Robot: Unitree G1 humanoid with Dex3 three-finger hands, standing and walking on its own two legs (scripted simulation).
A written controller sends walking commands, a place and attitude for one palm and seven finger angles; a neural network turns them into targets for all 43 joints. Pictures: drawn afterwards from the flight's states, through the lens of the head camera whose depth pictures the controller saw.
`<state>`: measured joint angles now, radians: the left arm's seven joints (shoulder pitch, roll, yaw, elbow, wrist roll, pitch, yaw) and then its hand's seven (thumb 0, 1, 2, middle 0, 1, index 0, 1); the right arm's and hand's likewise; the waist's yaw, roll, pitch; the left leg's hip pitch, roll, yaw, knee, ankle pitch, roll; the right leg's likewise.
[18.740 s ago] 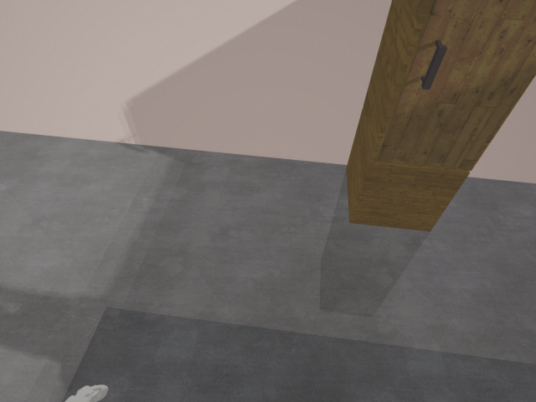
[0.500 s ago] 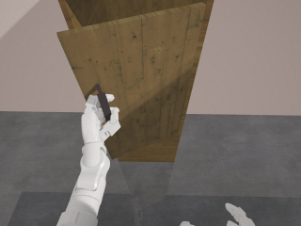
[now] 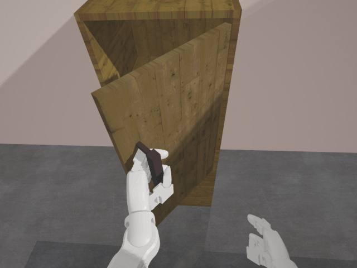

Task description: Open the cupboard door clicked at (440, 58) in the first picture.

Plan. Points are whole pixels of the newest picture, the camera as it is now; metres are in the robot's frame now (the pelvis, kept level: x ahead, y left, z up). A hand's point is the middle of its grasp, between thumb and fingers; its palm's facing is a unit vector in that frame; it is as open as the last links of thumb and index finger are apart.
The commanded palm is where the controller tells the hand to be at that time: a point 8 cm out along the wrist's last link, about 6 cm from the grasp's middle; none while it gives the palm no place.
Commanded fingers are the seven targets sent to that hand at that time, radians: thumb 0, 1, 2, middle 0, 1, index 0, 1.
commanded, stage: open thumb and fingers to let go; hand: left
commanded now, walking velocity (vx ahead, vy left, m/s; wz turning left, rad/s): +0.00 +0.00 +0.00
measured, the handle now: (150, 165) +0.32 +0.07 +0.08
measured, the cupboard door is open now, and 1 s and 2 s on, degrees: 50 45 49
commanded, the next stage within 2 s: slide the hand sideways off the handle in 0.86 s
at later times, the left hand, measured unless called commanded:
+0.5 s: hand (156, 176) +0.30 +0.06 +0.08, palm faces +0.32 -0.95 -0.02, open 11.5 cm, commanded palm +0.25 +0.09 +0.07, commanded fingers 0.00 -0.50 0.30 -0.28 -1.10 -0.28 -1.10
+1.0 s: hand (160, 178) +0.29 +0.05 +0.07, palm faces +0.24 -0.97 -0.05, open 14.9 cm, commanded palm +0.25 +0.08 +0.07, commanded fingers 0.00 -0.50 0.30 -0.15 -0.30 -0.15 -0.30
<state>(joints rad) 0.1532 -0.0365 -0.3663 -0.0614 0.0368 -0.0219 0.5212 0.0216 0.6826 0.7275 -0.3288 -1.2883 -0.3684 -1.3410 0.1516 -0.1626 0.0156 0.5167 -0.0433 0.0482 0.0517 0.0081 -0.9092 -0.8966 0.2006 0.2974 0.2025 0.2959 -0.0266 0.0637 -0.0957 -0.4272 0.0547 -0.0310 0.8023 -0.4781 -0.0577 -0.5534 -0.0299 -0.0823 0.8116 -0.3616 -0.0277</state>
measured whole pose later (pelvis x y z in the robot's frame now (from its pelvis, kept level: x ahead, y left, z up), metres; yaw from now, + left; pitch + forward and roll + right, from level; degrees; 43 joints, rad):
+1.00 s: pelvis -0.03 +0.02 -0.01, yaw +1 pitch +7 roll +0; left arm -0.11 -0.11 -0.34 0.19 0.08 -0.08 0.61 -0.01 -0.50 0.30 -0.40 -0.58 -0.33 -0.66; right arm 0.15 -0.17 0.01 0.58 -0.06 0.01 0.03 0.01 -0.91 -0.90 0.20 0.30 0.20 0.30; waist 0.02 0.04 -0.08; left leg -0.54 0.01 -0.02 0.89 -0.47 -0.03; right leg -0.65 -0.07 -0.06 0.86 -0.33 0.00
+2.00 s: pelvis -0.01 +0.02 -0.02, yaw +0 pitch +9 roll +0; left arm 0.51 0.10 -0.17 -0.34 -0.07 -0.20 -0.04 -0.01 -0.50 0.30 -0.18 -0.32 -0.19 -0.32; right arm 0.29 -0.22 0.02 0.39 0.00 -0.10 -0.02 0.01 -0.91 -0.90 0.20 0.30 0.20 0.30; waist 0.01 0.04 -0.09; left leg -0.56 0.02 -0.02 0.96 -0.54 -0.03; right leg -0.68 -0.06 -0.06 0.95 -0.41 0.00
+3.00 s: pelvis +0.00 +0.04 +0.01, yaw +0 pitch +1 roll -1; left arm 0.57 0.27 0.09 -0.51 -0.03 -0.03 0.09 -0.01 -0.19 0.43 -0.17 -0.30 -0.17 -0.30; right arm 0.29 -0.21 0.05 0.48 0.01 -0.18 -0.09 0.01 -0.91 -0.90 0.20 0.30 0.20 0.30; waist 0.05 0.06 -0.06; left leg -0.31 0.01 -0.02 0.75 -0.46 0.00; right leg -0.40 -0.06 -0.06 0.71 -0.31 0.03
